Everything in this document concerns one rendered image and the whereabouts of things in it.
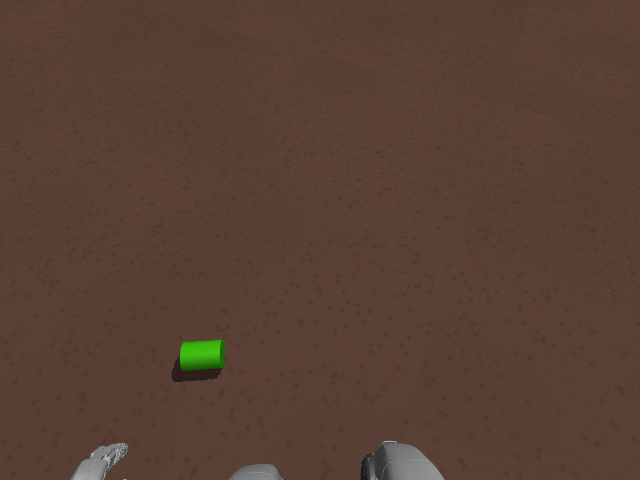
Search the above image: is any can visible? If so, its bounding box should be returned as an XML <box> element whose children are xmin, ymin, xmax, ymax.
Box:
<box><xmin>180</xmin><ymin>340</ymin><xmax>225</xmax><ymax>371</ymax></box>

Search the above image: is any left robot hand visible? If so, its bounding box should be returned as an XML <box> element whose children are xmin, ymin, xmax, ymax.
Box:
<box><xmin>70</xmin><ymin>443</ymin><xmax>128</xmax><ymax>480</ymax></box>

